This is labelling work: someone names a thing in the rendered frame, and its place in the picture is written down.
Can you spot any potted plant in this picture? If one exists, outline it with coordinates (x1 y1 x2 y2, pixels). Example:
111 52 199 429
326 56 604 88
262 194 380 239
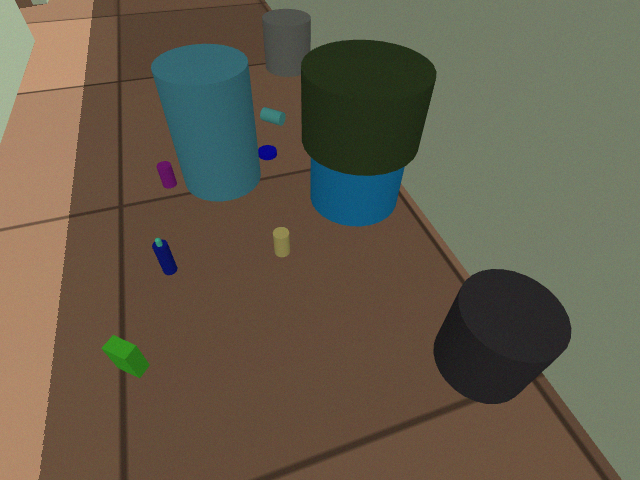
301 40 436 226

